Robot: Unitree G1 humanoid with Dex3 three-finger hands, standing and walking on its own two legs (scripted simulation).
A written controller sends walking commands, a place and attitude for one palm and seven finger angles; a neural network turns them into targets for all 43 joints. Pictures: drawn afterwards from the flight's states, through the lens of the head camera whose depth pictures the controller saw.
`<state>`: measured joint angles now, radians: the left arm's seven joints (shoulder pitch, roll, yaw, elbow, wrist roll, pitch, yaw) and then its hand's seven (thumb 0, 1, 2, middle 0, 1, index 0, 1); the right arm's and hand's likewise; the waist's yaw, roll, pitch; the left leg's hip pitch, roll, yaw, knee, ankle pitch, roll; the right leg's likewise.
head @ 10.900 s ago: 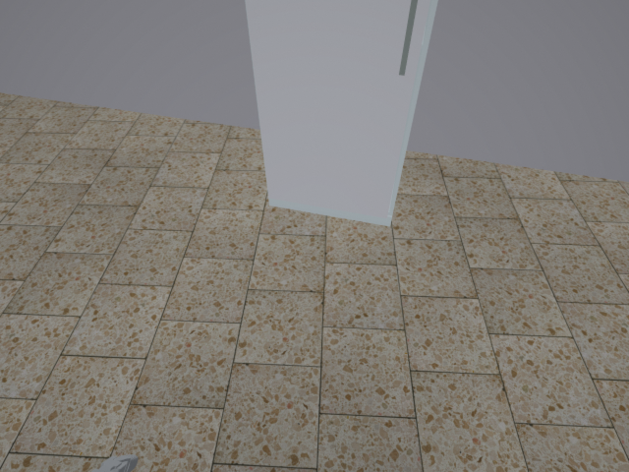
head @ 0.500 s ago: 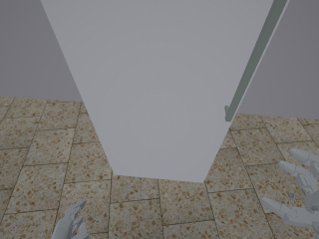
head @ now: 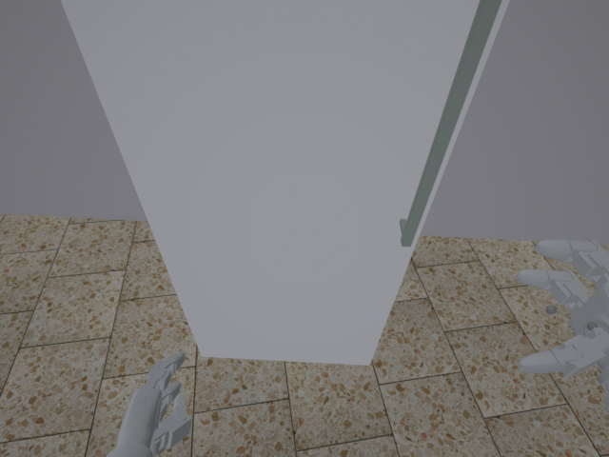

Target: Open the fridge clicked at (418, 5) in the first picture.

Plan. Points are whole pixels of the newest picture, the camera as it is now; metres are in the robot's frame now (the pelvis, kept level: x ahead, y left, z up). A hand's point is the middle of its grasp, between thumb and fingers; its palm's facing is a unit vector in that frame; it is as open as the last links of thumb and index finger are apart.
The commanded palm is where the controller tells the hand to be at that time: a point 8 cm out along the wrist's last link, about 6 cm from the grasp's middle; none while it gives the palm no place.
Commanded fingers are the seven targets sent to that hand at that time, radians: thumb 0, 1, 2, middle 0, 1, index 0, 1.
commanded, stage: raise the hand to about handle height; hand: right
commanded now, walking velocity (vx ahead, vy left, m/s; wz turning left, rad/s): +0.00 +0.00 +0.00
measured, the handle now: (443, 117) +0.50 -0.18 +0.22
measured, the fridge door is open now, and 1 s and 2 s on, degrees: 0 0 0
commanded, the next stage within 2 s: move the hooked fingers beside the handle in 0.62 s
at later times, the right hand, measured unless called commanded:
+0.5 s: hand (552, 279) +0.28 -0.26 +0.15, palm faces +0.16 +0.99 -0.04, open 14.0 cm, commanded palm +0.25 -0.30 +0.15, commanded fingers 0.00 0.50 -0.30 0.30 1.20 0.30 1.20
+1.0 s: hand (528, 266) +0.30 -0.25 +0.14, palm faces +0.10 +0.99 -0.04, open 14.0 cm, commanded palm +0.28 -0.30 +0.15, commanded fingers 0.00 0.50 -0.30 0.30 1.20 0.30 1.20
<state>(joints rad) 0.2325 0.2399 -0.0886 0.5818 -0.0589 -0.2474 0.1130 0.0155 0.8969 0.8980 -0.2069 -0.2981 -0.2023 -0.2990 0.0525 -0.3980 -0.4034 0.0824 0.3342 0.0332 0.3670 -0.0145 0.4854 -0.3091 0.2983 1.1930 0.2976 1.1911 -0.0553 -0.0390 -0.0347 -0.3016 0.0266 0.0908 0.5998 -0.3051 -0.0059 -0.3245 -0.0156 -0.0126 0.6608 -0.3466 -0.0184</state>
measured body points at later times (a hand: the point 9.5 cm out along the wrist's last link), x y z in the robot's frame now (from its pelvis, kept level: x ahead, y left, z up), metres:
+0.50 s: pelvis +0.00 +0.02 +0.01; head -0.01 +0.02 +0.46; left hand +0.17 +0.25 -0.06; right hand +0.26 -0.32 +0.16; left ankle +0.01 +0.13 -0.73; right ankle +0.00 -0.10 -0.73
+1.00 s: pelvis +0.00 +0.02 +0.01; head +0.00 +0.03 +0.46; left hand +0.17 +0.26 -0.07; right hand +0.29 -0.31 +0.15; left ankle +0.01 +0.13 -0.73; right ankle +0.00 -0.10 -0.73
